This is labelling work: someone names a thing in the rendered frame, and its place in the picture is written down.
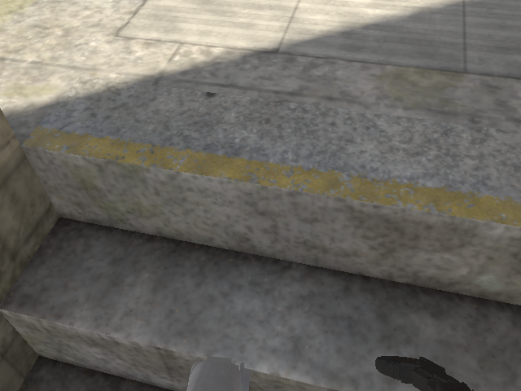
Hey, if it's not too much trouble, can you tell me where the stairs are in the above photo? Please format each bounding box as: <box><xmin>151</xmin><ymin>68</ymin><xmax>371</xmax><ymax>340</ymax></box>
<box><xmin>0</xmin><ymin>146</ymin><xmax>521</xmax><ymax>391</ymax></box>

